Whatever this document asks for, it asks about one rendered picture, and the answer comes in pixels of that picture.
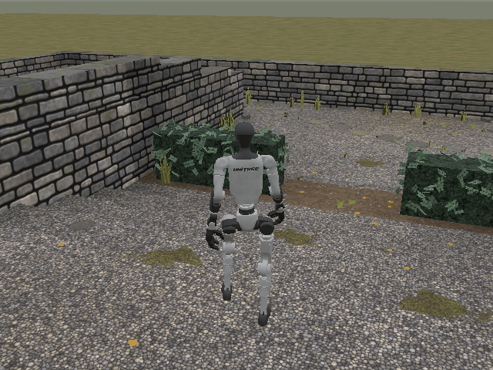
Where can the right robot forearm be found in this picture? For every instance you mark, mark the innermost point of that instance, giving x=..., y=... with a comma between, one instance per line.
x=278, y=202

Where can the robot right upper arm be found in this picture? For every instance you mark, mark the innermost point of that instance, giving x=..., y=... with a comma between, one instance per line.
x=272, y=173

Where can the left robot forearm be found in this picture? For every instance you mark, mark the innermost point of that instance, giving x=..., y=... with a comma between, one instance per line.
x=213, y=212

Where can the left robot hand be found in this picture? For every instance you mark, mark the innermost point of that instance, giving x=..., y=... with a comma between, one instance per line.
x=210, y=239

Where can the robot left upper arm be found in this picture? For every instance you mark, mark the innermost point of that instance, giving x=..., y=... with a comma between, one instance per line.
x=219, y=176

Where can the robot left shin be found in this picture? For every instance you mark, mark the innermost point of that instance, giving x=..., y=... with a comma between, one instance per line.
x=227, y=267

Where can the humanoid robot torso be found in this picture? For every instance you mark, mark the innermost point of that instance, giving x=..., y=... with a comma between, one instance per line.
x=246, y=184

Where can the right robot hand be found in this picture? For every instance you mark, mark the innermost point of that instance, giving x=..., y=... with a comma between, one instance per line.
x=274, y=213

